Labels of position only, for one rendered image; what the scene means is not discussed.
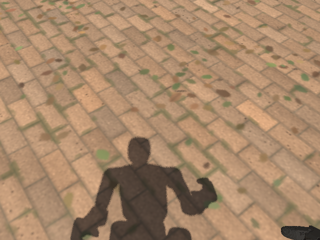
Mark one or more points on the right robot hand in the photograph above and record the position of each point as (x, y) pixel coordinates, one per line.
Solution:
(301, 232)

